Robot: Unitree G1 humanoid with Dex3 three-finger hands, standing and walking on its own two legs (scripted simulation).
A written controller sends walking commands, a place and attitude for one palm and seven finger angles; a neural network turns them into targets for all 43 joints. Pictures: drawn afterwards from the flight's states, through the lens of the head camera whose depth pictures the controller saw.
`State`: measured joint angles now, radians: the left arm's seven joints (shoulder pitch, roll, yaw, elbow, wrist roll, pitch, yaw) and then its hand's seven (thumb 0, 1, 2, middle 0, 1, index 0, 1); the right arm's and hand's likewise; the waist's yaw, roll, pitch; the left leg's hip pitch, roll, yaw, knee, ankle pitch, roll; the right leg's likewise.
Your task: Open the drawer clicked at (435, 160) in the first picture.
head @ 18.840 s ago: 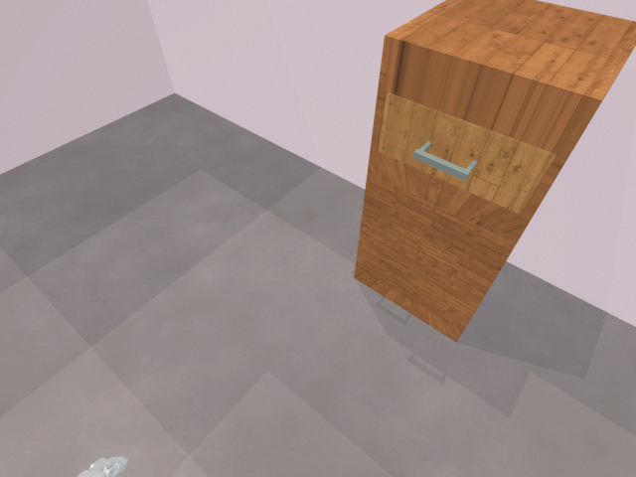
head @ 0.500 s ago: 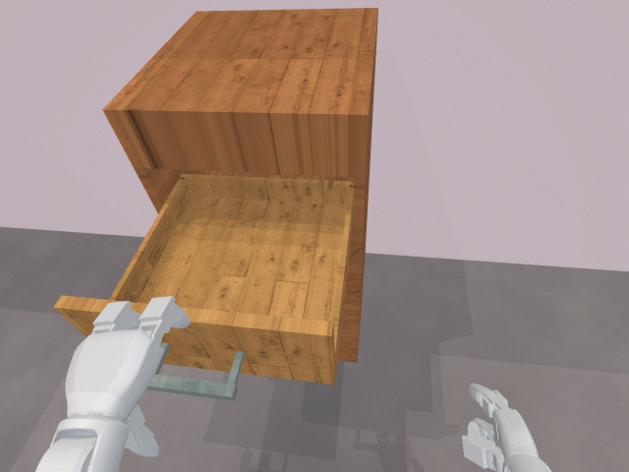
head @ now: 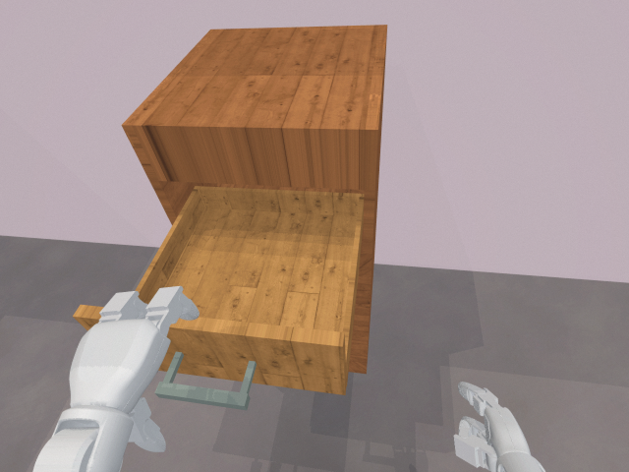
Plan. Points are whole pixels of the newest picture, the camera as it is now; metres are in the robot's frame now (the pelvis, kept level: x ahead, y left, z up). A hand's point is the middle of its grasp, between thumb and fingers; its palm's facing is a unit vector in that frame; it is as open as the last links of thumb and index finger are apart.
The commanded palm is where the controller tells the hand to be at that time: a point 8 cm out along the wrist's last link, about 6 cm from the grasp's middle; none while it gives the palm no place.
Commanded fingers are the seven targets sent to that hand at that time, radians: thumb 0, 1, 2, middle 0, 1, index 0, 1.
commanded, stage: lift the hand off the handle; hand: left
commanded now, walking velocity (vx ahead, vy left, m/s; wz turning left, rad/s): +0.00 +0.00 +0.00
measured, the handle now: (207, 380) +0.24 +0.21 -0.06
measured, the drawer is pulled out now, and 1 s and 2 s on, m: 0.30 0.30 0.30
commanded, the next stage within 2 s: draw the hand back to the body in 0.08 s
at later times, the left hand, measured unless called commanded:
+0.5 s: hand (131, 371) +0.19 +0.23 +0.09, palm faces +0.04 -0.12 -0.99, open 13.8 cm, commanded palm +0.17 +0.23 +0.15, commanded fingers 0.00 -0.50 0.30 -0.30 -1.20 -0.30 -1.20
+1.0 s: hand (128, 349) +0.19 +0.21 +0.14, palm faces +0.33 -0.87 -0.37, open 13.3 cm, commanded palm +0.15 +0.26 +0.17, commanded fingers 0.00 -0.08 0.48 -0.27 -0.93 -0.27 -0.93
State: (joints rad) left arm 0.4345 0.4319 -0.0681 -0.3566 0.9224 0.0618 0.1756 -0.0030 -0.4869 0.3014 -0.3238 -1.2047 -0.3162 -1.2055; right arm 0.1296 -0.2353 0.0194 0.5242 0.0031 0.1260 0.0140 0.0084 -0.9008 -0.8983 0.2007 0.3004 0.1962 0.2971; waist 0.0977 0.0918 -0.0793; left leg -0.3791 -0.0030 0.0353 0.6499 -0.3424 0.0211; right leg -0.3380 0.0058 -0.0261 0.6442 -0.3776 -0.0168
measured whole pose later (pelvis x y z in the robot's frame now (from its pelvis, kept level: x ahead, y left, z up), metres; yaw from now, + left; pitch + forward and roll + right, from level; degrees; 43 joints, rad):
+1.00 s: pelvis +0.01 +0.01 +0.01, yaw +1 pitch -1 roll +0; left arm 0.56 0.29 0.13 -0.50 0.01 -0.06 0.15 -0.01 -0.36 0.36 -0.31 -1.12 -0.30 -1.12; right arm 0.21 -0.19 0.06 0.55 0.02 -0.10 -0.08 0.01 -0.90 -0.90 0.20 0.30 0.20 0.30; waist 0.05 0.04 0.00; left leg -0.20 -0.02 0.01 0.53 -0.31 0.03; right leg -0.14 -0.01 -0.05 0.50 -0.34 -0.01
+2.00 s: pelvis +0.00 -0.02 +0.02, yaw +3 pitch -1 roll -1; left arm 0.56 0.35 0.33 -0.49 -0.06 -0.14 0.10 0.01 0.89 0.90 -0.22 -0.31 -0.21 -0.31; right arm 0.16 -0.22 0.01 0.58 0.02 -0.05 -0.07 0.01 -0.90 -0.90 0.20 0.30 0.20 0.30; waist 0.03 0.07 0.03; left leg -0.20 0.02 -0.03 0.46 -0.25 -0.01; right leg -0.11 0.03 -0.09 0.39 -0.27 -0.04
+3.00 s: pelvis -0.12 -0.01 +0.00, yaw +0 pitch +5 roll -1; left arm 0.63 0.46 0.41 -0.71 -0.07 -0.22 0.12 0.01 0.90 0.90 -0.21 -0.31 -0.20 -0.31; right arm 0.09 -0.16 0.03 0.58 -0.01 -0.12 -0.03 0.01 -0.90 -0.90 0.20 0.30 0.20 0.30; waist 0.02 -0.04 0.07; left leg -0.53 0.03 0.02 0.50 -0.06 0.02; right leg -0.22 0.02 -0.01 0.56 -0.39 0.01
